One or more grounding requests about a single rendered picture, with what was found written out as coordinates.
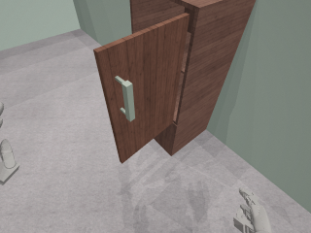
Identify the robot left hand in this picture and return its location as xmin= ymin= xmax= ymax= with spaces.
xmin=0 ymin=102 xmax=20 ymax=185

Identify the handle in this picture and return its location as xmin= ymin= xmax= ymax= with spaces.
xmin=115 ymin=76 xmax=135 ymax=121

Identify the robot right hand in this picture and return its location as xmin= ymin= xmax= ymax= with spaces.
xmin=233 ymin=187 xmax=273 ymax=233

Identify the cupboard door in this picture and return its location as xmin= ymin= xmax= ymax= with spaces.
xmin=93 ymin=13 xmax=190 ymax=164

